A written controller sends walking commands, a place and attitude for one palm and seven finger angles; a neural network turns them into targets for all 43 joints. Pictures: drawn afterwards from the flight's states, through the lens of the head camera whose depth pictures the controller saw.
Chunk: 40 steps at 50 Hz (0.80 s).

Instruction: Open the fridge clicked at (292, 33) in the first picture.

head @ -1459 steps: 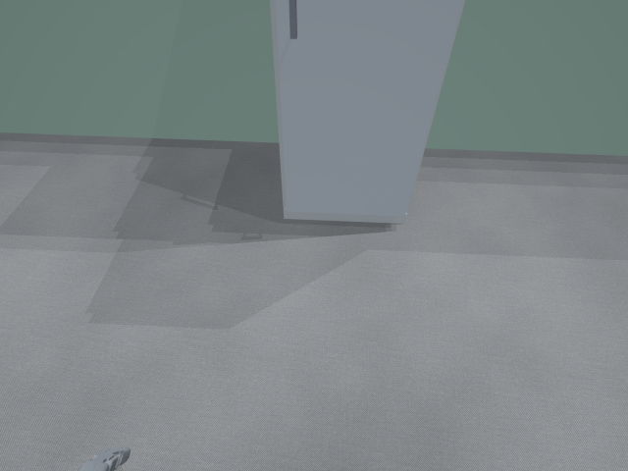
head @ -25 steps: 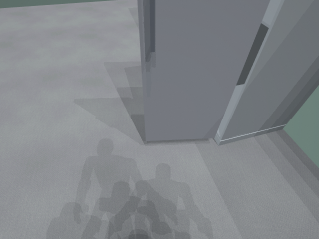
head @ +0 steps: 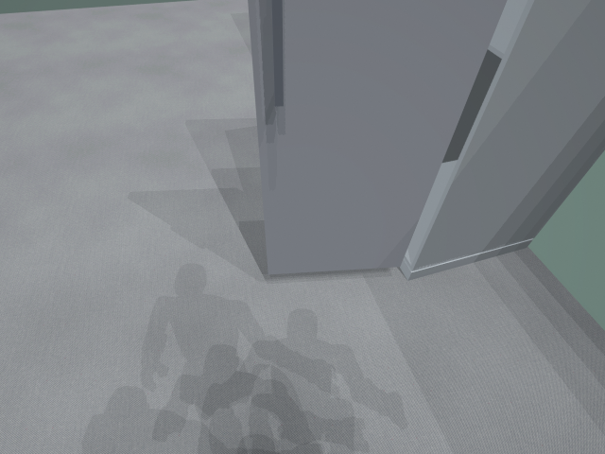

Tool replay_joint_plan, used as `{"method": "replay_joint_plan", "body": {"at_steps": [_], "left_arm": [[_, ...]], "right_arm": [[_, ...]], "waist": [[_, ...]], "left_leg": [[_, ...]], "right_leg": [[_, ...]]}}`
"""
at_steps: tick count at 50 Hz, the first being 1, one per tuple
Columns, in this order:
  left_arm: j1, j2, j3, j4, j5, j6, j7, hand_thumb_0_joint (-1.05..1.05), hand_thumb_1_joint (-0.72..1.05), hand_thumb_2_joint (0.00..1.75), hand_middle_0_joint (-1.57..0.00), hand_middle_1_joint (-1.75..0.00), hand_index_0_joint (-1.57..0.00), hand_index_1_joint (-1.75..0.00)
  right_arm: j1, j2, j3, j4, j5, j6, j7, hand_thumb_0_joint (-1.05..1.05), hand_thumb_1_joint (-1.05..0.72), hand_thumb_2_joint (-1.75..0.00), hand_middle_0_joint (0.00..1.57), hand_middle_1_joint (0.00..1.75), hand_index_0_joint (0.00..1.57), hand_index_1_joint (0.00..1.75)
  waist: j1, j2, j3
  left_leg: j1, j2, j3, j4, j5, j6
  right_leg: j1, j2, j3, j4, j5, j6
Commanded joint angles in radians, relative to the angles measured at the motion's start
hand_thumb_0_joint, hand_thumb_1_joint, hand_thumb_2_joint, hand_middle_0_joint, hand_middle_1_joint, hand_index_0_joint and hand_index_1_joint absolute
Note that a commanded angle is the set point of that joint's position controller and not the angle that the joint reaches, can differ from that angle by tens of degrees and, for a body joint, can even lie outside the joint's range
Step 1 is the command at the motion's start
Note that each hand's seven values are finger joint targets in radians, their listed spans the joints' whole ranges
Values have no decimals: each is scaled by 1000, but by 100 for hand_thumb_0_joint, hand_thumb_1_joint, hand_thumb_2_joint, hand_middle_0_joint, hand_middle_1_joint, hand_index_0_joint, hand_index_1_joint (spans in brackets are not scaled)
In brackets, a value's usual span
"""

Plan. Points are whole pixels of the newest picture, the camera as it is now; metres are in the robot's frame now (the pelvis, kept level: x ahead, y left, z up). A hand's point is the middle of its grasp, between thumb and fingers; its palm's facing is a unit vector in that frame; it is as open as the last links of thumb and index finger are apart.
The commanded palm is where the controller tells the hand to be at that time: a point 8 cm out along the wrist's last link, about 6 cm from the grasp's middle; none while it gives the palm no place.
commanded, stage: look to check the result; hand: left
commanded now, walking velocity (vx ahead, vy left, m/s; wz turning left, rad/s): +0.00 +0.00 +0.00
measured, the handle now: (276, 8) +0.80 +0.09 +0.23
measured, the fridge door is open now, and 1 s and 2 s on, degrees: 77 77 77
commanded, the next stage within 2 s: stand and wait in 0.54 s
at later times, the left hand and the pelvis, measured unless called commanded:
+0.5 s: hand out of the picture +0.10 +0.23 -0.16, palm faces -0.03 -0.94 -0.34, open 7.3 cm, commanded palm none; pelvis +0.03 -0.02 +0.00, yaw +0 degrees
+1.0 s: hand out of the picture +0.11 +0.20 -0.16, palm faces -0.04 -0.95 -0.32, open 7.3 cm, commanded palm none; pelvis +0.04 -0.03 +0.00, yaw +0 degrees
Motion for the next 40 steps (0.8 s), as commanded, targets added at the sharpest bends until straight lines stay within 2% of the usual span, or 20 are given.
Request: {"method": "replay_joint_plan", "body": {"at_steps": [1, 4, 8, 14, 21, 25, 31, 34, 40], "left_arm": [[-19, 209, 45, -48, -5, -19, 14, 0, 90, 90, -20, -30, -20, -30], [-27, 209, 44, -44, -6, -18, 14, 0, 90, 90, -20, -30, -20, -30], [-31, 208, 44, -41, -8, -20, 16, 0, 90, 90, -20, -30, -20, -30], [-35, 211, 43, -40, -8, -20, 18, 0, 90, 90, -20, -30, -20, -30], [-29, 216, 46, -42, -8, -23, 21, 0, 90, 90, -20, -30, -20, -30], [-33, 212, 45, -43, -8, -21, 22, 0, 90, 90, -20, -30, -20, -30], [-23, 216, 48, -47, -7, -24, 23, 0, 90, 90, -20, -30, -20, -30], [-31, 212, 46, -47, -9, -22, 24, 0, 90, 90, -20, -30, -20, -30], [-29, 211, 47, -44, -10, -22, 24, 0, 90, 90, -20, -30, -20, -30]], "right_arm": [[-38, -195, -30, -52, -1, -26, -11, 0, -90, -90, 20, 30, 20, 30], [-49, -196, -26, -47, -3, -27, -12, 0, -90, -90, 20, 30, 20, 30], [-51, -200, -24, -48, -2, -28, -15, 0, -90, -90, 20, 30, 20, 30], [-58, -202, -24, -47, -2, -26, -16, 0, -90, -90, 20, 30, 20, 30], [-53, -202, -23, -48, 0, -26, -19, 0, -90, -90, 20, 30, 20, 30], [-57, -200, -22, -46, -3, -24, -19, 0, -90, -90, 20, 30, 20, 30], [-50, -195, -21, -46, -1, -23, -20, 0, -90, -90, 20, 30, 20, 30], [-51, -194, -20, -43, -3, -22, -21, 0, -90, -90, 20, 30, 20, 30], [-48, -189, -19, -41, -3, -22, -23, 0, -90, -90, 20, 30, 20, 30]], "waist": [[5, 25, -84], [4, 43, -83], [2, 30, -100], [2, 18, -87], [3, -2, -109], [3, -4, -87], [6, -20, -95], [4, 0, -76], [4, 12, -82]], "left_leg": [[75, 146, -153, -67, 97, -8], [78, 149, -150, -72, 113, -12], [103, 153, -146, -62, 175, -12], [113, 153, -143, -66, 190, -14], [137, 156, -135, -55, 246, -15], [136, 155, -135, -62, 240, -16], [144, 155, -128, -57, 239, -18], [133, 154, -124, -63, 220, -21], [139, 155, -119, -62, 219, -24]], "right_leg": [[-7, -105, 96, -73, 68, -48], [9, -109, 92, -76, 86, -47], [30, -114, 89, -76, 148, -50], [35, -115, 86, -83, 170, -50], [59, -117, 78, -79, 241, -53], [55, -118, 80, -81, 241, -53], [68, -119, 78, -85, 272, -54], [65, -120, 84, -88, 267, -56], [77, -119, 91, -91, 284, -58]]}}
